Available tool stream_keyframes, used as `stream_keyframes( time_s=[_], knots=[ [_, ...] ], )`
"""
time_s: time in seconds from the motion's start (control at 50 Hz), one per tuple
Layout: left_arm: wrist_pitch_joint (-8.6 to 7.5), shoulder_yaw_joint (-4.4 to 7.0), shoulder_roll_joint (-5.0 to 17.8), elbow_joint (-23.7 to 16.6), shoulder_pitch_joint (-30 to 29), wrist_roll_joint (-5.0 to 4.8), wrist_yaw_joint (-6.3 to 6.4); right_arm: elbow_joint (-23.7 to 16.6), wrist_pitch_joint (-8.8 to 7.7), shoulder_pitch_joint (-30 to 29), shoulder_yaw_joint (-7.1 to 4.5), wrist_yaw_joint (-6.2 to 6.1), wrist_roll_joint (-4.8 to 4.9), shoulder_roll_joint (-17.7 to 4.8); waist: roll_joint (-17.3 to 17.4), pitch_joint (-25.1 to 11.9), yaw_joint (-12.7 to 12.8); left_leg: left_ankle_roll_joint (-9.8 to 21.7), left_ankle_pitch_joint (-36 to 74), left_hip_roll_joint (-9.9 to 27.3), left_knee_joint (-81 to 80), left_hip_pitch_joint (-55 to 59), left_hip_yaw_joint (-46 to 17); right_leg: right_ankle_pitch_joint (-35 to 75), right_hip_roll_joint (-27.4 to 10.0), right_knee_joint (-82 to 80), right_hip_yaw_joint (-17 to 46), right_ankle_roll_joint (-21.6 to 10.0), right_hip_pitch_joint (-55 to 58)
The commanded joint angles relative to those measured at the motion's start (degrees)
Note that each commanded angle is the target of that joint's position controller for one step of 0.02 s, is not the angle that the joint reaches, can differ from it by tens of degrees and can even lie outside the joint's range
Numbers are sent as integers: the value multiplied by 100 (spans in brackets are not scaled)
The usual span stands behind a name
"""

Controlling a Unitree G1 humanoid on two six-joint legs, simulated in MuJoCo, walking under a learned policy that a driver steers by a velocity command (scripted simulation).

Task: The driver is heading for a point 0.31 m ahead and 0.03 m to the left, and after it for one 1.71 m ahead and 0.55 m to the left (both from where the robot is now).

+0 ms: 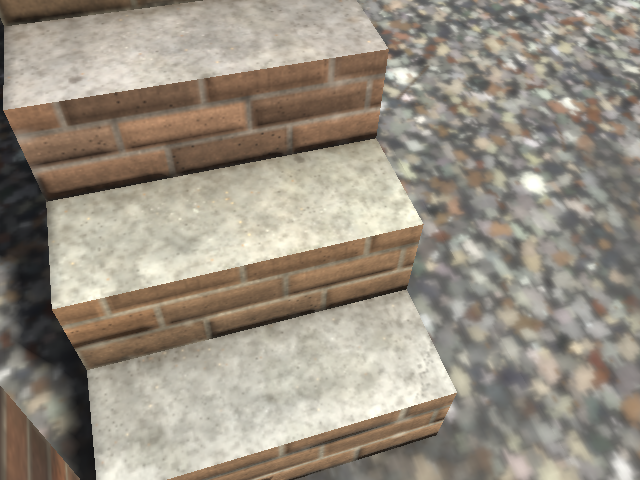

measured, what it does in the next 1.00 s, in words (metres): walks ahead, turning left: left foot, then right foot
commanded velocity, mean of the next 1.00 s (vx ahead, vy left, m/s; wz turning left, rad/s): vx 0.06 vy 0.00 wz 0.37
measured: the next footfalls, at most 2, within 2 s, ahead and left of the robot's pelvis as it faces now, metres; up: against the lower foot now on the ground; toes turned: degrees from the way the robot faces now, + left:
left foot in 0.02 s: +0.15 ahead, +0.10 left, +0.00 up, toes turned +12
right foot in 0.60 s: +0.21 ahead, -0.14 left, +0.00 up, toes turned +20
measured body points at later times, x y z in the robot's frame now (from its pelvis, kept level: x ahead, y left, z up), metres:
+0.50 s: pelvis +0.09 +0.01 +0.02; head +0.10 +0.05 +0.47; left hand +0.08 +0.29 -0.12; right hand +0.28 -0.21 -0.07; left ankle +0.11 +0.09 -0.72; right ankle +0.18 -0.13 -0.68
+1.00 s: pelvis +0.16 -0.06 +0.02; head +0.16 -0.06 +0.47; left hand +0.18 +0.22 -0.09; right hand +0.36 -0.26 -0.09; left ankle +0.11 +0.09 -0.72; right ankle +0.17 -0.15 -0.72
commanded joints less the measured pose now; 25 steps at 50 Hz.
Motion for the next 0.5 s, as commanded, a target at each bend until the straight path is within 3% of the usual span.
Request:
stream_keyframes(
  time_s=[0.02, 0.04, 0.06, 0.08, 0.1, 0.14, 0.16, 0.18, 0.22, 0.28, 0.4, 0.42, 0.44, 0.46, 0.5],
  knots=[
    [-74, -36, 92, -459, -306, 82, -65, 69, -47, 1937, -435, -312, -84, -1314, 1329, -883, -911, 486, 882, 583, -769, 3205, -1429, -360, 227, 4340, -368, -98, -2835],
    [-34, -132, -78, -643, 495, 6, -69, -285, 72, 1418, -542, -296, 25, -2013, 1889, -2010, -461, 1484, 805, 1849, -2017, 3968, -4920, -996, 762, 5582, 757, 5, -3844],
    [2, -75, 273, -644, 92, 28, -32, -457, 105, 1198, -575, -313, 116, -1673, 876, -1697, -577, 1555, -119, 1644, -2178, 3543, -4597, -605, 345, 5779, 1192, -66, -3908],
    [23, -45, 454, -615, -308, 34, -12, -461, 113, 826, -446, -334, 123, -1238, 354, -966, -499, 1414, -214, 1329, -2012, 2849, -3765, -74, 173, 5575, 1060, -111, -3961],
    [25, -49, 491, -661, -431, 68, 82, -498, 188, 683, -398, -417, 74, -960, -99, -638, -411, 1140, 427, 1071, -1966, 2430, -3239, 345, 29, 4937, 966, -66, -3868],
    [240, -79, 485, -586, -479, 149, 133, -409, 217, 643, -339, -505, 150, -815, 58, -559, -293, 809, 1834, 726, -1904, 1810, -2530, 623, -28, 4136, 982, -33, -3022],
    [320, -112, 448, -538, -431, 124, 136, -359, 213, 722, -352, -505, 139, -856, 20, -646, -275, 754, 2430, 660, -1784, 1785, -2443, 621, 58, 3946, 959, -24, -2828],
    [455, -167, 378, -510, -363, 248, 158, -285, 155, 929, -304, -520, 94, -737, -121, -842, -304, 722, 2907, 845, -1641, 1955, -2518, 534, 154, 4027, 957, -56, -2785],
    [551, -194, 311, -514, -329, 209, 180, -230, 149, 878, -304, -540, 96, -783, 19, -851, -261, 588, 2617, 722, -1664, 1884, -2413, 713, 191, 3767, 1010, -77, -2874],
    [654, -225, 303, -588, -428, 173, 200, -174, 203, 800, -253, -572, 87, -668, 357, -628, -326, 483, 1158, 531, -2024, 1785, -2565, 1157, 229, 3399, 1048, -109, -3078],
    [650, -240, 264, -626, -577, 115, 154, -39, 205, 881, -143, -566, 39, -402, 607, -306, -449, 322, -4, 348, -2270, 1899, -2687, 1241, 286, 2462, 1060, -143, -2839],
    [533, -105, 390, -583, -744, -203, 396, -358, 71, 260, -118, -640, 240, -501, 657, -361, -318, 427, -807, 517, -2231, 1991, -3179, 1249, 86, 2167, 1661, -53, -2865],
    [478, -109, 503, -553, -787, -213, 487, -355, 6, 169, -85, -649, 263, -435, 616, -307, -358, 460, -1131, 581, -2282, 2079, -3216, 1158, 45, 1837, 1654, -11, -2841],
    [437, -121, 465, -506, -835, -162, 528, -304, -23, 230, -69, -636, 235, -442, 716, -233, -419, 496, -1236, 560, -2298, 2052, -3205, 1067, 39, 1463, 1609, 12, -2646],
    [366, -138, 413, -419, -870, -134, 530, -226, -20, 338, -44, -572, 209, -442, 830, -136, -521, 530, -1237, 421, -2270, 1934, -3116, 817, 123, 826, 1424, 31, -2120]
  ],
)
